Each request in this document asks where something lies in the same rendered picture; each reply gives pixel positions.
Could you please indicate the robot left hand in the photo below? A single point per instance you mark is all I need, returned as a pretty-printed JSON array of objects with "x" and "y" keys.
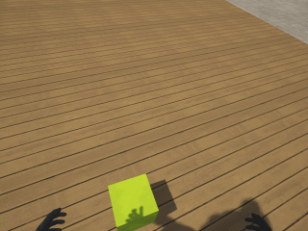
[{"x": 48, "y": 221}]

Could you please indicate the robot right hand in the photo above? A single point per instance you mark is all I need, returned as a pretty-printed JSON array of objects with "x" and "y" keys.
[{"x": 263, "y": 226}]

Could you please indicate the carton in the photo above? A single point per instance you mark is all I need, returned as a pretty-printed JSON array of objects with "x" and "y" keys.
[{"x": 133, "y": 203}]

